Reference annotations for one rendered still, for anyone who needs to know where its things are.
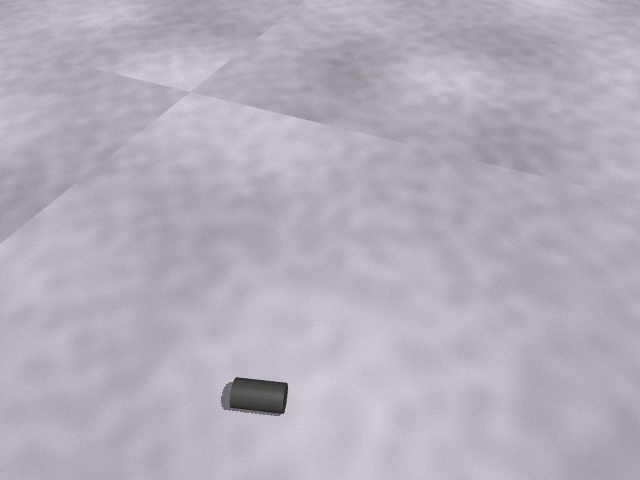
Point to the can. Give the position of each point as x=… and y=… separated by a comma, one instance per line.
x=259, y=395

